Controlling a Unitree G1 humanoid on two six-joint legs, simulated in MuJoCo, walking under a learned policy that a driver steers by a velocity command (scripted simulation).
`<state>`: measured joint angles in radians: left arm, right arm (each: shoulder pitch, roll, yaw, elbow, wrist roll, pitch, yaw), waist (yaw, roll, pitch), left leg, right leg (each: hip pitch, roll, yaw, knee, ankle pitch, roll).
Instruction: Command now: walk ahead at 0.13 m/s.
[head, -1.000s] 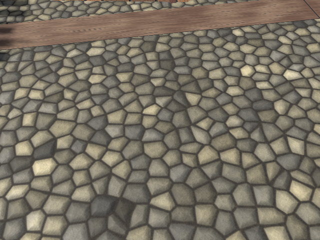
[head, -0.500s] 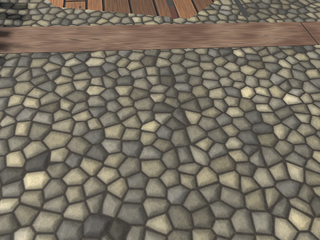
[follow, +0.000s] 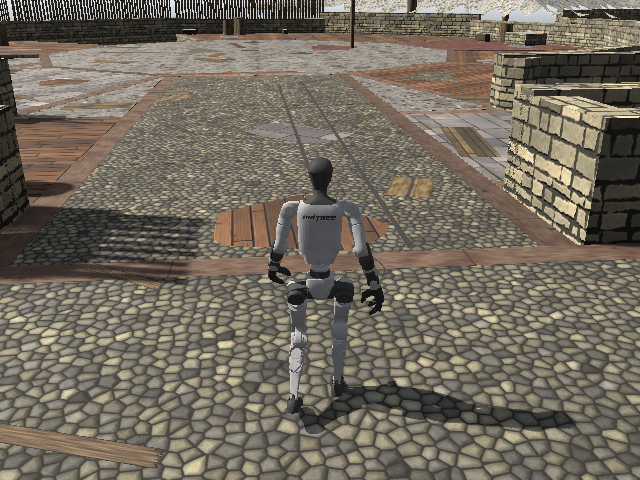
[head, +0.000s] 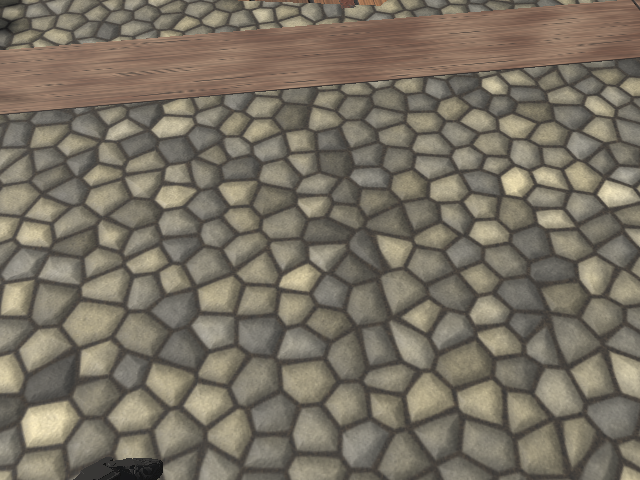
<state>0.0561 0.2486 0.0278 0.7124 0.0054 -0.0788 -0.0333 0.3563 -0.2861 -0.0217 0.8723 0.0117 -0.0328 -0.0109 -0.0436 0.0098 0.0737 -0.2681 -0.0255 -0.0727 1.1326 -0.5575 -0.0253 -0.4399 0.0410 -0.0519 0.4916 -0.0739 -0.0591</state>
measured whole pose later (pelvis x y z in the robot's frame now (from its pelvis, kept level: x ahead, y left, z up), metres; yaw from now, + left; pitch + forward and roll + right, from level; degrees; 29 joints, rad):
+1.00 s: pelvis +0.35 -0.02 +0.01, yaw +0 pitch +2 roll -2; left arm 0.39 0.27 0.04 0.99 -0.02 -0.07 0.00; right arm 0.03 -0.26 -0.03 0.71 0.02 -0.09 0.03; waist 0.10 0.04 0.03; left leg -0.62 0.07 0.00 0.54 0.05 0.02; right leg 0.09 0.05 -0.03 0.18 -0.31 -0.03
